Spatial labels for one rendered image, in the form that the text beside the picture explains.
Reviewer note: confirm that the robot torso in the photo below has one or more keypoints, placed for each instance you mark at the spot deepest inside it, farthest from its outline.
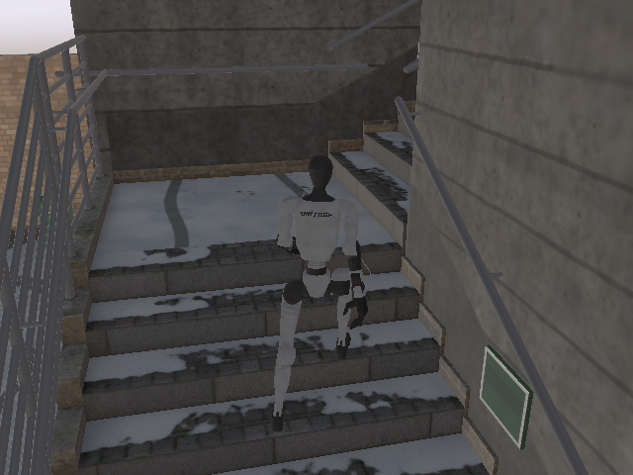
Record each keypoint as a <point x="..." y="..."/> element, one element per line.
<point x="317" y="227"/>

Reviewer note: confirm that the robot right upper arm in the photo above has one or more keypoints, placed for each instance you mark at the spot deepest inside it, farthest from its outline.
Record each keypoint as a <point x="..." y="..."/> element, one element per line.
<point x="350" y="224"/>

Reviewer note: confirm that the left robot hand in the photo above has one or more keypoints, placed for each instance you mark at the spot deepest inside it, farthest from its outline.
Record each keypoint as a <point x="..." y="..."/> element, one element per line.
<point x="294" y="250"/>

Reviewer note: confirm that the left robot forearm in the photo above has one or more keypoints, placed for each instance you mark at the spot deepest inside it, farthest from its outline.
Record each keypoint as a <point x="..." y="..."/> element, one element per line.
<point x="290" y="247"/>

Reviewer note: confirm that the robot left upper arm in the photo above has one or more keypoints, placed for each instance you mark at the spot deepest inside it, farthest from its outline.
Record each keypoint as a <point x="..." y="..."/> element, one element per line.
<point x="286" y="210"/>

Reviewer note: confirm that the right robot forearm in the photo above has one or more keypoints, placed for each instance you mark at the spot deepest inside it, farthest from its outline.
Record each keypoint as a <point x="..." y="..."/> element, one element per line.
<point x="356" y="274"/>

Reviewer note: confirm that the robot left thigh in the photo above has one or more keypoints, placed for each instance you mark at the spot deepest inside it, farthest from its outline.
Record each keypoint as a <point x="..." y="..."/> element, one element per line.
<point x="290" y="307"/>

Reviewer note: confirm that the right robot hand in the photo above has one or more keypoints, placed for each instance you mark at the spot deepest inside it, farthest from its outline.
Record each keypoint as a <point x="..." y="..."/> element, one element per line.
<point x="362" y="310"/>

